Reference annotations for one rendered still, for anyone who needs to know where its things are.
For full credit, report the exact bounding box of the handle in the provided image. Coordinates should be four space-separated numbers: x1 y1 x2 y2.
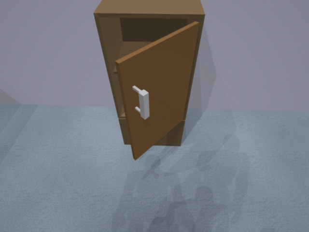
132 86 150 119

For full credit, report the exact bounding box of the cupboard door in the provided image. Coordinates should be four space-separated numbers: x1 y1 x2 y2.
115 21 199 160

